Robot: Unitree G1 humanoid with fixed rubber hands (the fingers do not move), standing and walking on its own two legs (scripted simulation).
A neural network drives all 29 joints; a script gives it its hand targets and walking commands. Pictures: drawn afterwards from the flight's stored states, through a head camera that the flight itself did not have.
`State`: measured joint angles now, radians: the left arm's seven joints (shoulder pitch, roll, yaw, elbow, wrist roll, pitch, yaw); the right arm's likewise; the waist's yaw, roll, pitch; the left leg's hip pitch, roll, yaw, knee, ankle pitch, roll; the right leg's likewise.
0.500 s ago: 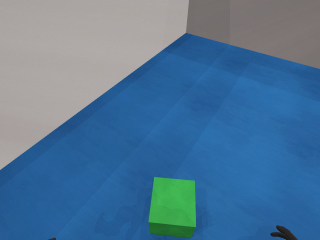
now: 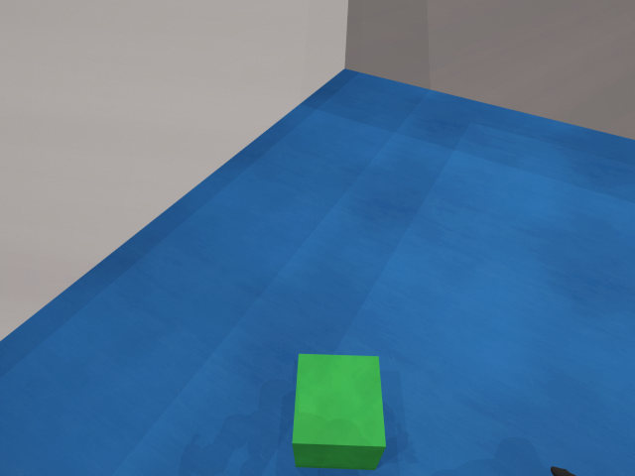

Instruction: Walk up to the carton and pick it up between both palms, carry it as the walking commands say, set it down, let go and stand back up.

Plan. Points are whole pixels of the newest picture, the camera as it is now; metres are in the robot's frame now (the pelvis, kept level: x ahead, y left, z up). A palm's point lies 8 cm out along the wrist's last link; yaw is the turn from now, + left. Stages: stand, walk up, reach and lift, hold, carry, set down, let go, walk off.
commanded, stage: walk up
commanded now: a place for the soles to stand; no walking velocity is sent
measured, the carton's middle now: (336, 412) +0.44 -0.04 -0.67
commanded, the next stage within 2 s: reach and lift in 0.22 s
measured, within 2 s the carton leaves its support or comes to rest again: neither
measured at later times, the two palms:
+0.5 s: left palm out of the picture +0.16 +0.27 -0.11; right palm out of the picture +0.16 -0.30 -0.10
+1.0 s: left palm (182, 402) +0.28 +0.24 -0.16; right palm (501, 407) +0.27 -0.27 -0.15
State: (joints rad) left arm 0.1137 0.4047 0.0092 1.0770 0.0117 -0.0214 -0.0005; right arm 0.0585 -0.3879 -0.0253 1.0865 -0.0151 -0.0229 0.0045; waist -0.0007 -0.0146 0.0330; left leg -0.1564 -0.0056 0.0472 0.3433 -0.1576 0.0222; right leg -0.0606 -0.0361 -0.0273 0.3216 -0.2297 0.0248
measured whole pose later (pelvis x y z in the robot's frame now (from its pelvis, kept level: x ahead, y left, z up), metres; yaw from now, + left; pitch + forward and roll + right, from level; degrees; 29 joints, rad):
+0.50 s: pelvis -0.02 -0.01 -0.02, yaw -1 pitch +3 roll +0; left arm 0.06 0.29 0.19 0.51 0.09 0.27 -0.07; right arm 0.05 -0.32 -0.14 0.55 -0.08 0.24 0.07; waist 0.01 -0.03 0.15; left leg -0.41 0.02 0.05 0.61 -0.26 0.01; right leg -0.34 -0.02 0.00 0.63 -0.35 0.01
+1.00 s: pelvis -0.06 -0.02 -0.07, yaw -1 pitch +19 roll +0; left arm -0.51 0.33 0.19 0.72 -0.01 0.27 -0.04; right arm -0.50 -0.29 -0.16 0.68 0.02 0.27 0.00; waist -0.01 -0.01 0.09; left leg -0.97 0.03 0.02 0.91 -0.28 0.00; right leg -0.91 0.00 -0.01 0.95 -0.39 0.00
